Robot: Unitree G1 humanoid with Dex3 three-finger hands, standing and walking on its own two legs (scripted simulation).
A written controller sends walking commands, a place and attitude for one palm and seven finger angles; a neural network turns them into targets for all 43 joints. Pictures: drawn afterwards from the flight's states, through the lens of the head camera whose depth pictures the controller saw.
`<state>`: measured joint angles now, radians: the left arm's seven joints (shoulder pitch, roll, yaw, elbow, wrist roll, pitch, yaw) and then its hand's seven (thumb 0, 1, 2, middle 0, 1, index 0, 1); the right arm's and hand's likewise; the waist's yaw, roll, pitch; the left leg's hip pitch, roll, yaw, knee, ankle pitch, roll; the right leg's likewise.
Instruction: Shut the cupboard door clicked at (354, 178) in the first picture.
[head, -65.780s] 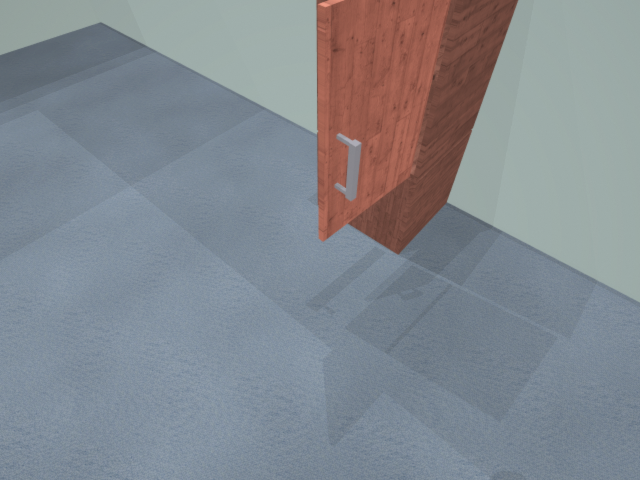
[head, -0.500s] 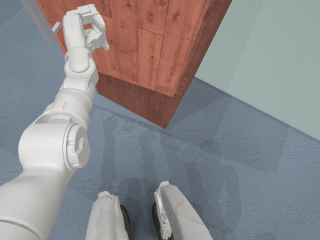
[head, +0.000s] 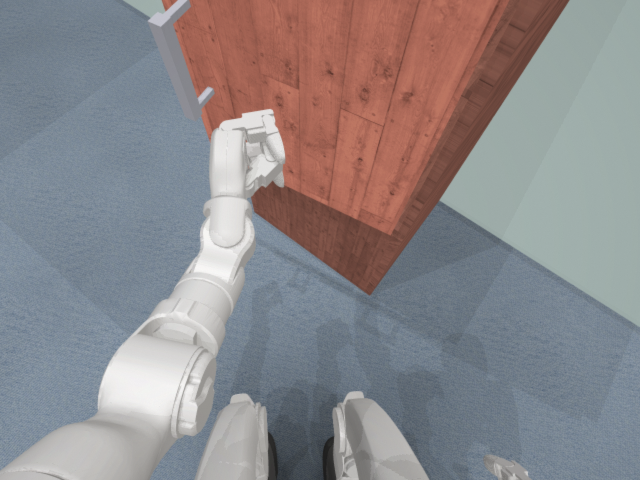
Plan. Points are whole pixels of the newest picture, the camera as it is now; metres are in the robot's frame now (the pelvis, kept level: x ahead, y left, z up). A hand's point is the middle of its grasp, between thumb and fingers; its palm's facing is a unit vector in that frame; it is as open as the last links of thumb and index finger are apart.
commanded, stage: draw the hand back to the body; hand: left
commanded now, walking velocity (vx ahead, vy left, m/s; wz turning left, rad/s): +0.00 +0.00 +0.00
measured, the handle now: (187, 64) +0.66 +0.13 +0.04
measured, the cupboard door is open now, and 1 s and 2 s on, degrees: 10 10 10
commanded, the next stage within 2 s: step back with the hand held close in 1.64 s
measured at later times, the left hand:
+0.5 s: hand (171, 198) +0.38 +0.10 +0.15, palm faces -0.02 -1.00 -0.01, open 3.1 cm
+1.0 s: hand out of the picture +0.28 +0.24 +0.23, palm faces +0.21 -0.94 -0.26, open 4.2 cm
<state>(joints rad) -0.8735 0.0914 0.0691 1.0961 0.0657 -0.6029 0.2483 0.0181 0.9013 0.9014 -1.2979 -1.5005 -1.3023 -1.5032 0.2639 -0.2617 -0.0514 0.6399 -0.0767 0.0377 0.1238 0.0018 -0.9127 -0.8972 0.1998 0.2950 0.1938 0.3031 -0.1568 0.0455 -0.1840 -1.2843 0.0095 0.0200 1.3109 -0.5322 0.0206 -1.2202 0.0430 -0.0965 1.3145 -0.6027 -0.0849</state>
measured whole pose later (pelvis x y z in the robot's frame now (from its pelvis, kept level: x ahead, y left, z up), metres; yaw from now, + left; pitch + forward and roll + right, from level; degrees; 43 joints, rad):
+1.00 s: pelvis +0.04 +0.05 +0.13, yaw +0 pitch -1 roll -1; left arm 0.27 0.29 0.08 -0.16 -0.08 -0.03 0.08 0.02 0.90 0.90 -0.79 -0.95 -0.79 -0.95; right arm 0.17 -0.20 0.08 0.51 0.05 0.05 -0.06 0.01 -0.91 -0.90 0.20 0.30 0.20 0.30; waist 0.04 0.06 -0.04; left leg -0.22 -0.05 0.05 0.50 -0.27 0.08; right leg -0.14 0.02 -0.03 0.46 -0.30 -0.01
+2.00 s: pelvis +0.02 +0.04 +0.13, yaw +0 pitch +1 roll -1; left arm 0.52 0.37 0.37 -0.39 -0.08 -0.15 0.11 0.02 0.89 0.90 -0.21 -0.30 -0.21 -0.30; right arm 0.19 -0.26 0.00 0.60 0.02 -0.01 -0.08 0.01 -0.91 -0.90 0.20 0.30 0.20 0.30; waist 0.02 0.08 -0.02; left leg -0.27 -0.03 0.05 0.49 -0.25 0.06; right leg -0.19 0.03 -0.03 0.44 -0.27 -0.02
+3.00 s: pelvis -0.13 +0.06 +0.11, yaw +5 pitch +2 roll -5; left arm 0.50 0.47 0.52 -0.54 -0.05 -0.27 0.14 0.01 0.89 0.90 -0.21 -0.30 -0.21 -0.31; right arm 0.21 -0.20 -0.01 0.61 0.00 -0.09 -0.06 0.01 -0.91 -0.90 0.21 0.30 0.20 0.30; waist -0.01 0.02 -0.03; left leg -0.58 0.04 0.12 0.58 -0.05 0.12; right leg -0.31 0.09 -0.01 0.86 -0.46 0.00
